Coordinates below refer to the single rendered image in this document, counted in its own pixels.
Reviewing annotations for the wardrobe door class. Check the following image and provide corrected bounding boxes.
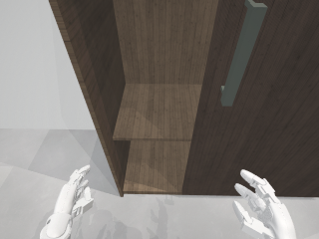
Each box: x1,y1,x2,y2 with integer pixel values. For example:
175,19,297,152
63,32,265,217
181,0,319,197

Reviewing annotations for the robot right hand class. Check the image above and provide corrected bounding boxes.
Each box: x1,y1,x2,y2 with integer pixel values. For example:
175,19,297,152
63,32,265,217
232,169,297,239

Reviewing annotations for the handle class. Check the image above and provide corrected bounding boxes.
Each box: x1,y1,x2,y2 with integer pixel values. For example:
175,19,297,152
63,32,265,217
220,0,268,107

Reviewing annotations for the left robot forearm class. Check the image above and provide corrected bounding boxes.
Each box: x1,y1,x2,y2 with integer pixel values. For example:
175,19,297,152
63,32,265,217
40,212,73,239

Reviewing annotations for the robot left hand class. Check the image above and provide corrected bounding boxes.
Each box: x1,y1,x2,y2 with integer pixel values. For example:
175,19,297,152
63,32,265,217
53,165,94,219

